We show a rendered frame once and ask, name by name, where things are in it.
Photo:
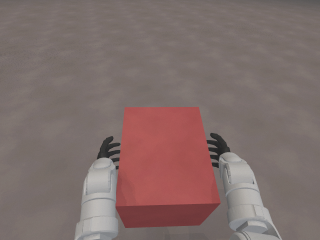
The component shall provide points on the robot left forearm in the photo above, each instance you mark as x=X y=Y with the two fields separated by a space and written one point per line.
x=98 y=204

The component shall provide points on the robot right hand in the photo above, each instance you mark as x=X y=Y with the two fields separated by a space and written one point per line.
x=221 y=148

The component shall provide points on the robot left hand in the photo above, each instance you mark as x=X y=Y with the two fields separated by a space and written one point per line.
x=103 y=153

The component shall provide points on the robot right forearm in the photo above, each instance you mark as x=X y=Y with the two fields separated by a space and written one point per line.
x=246 y=211

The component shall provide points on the carton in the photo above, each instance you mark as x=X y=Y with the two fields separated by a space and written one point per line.
x=165 y=174

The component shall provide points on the robot right upper arm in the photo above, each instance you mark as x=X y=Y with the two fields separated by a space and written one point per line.
x=246 y=235

